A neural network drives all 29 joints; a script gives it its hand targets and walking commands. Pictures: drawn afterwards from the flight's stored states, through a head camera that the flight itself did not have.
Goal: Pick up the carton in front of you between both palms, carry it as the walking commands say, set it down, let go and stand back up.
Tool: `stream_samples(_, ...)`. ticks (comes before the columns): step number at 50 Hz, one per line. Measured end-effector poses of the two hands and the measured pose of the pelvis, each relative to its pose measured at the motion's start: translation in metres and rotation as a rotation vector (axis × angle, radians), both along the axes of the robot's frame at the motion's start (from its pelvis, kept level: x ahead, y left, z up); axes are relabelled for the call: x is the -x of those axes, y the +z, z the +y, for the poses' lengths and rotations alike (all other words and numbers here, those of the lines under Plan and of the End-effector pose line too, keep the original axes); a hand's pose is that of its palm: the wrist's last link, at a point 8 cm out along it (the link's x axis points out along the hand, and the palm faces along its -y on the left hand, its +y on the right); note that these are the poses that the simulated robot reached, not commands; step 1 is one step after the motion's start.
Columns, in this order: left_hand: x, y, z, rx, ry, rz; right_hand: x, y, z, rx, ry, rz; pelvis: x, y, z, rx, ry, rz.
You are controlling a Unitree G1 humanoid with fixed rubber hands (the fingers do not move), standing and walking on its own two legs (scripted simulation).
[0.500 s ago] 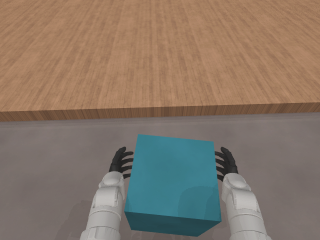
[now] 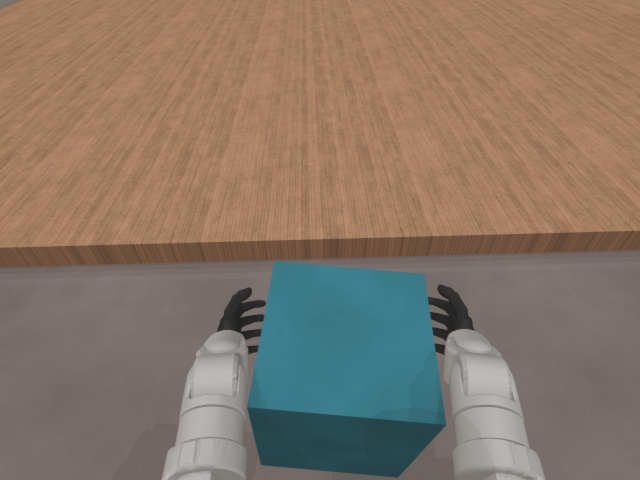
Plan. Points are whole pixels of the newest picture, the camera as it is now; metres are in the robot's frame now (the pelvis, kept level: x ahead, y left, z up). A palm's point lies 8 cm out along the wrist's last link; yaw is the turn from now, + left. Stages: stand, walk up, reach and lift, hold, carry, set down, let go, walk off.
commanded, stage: reach and lift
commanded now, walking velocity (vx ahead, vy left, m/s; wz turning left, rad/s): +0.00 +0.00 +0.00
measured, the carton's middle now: (338, 373) +0.30 +0.01 -0.05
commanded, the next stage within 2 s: hold in 0.66 s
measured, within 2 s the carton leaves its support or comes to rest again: neither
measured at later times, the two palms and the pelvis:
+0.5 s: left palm (230, 331) +0.31 +0.15 +0.04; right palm (458, 331) +0.32 -0.15 +0.05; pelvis +0.02 +0.00 +0.01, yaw +0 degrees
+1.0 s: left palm (229, 334) +0.29 +0.15 +0.06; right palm (467, 334) +0.30 -0.15 +0.06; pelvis +0.01 +0.00 +0.01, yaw +0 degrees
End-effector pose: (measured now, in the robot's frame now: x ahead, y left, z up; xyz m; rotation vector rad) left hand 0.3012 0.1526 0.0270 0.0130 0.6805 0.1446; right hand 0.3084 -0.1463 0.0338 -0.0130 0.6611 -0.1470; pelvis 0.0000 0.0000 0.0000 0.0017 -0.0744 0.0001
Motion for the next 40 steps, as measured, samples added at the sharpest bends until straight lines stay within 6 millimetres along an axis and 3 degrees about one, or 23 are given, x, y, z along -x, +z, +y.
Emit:
stream_samples(33, -0.006, 0.015, 0.000, -0.029, -0.022, 0.004, -0.006, 0.014, 0.000, 0.022, 0.022, 0.001, -0.021, 0.007, 0.003, -0.001, -0.002, -0.029)
stream_samples(40, -0.002, 0.028, -0.002, -0.031, -0.025, -0.028, -0.001, 0.028, -0.002, 0.027, 0.019, -0.030, -0.021, 0.009, 0.002, 0.000, 0.001, -0.043)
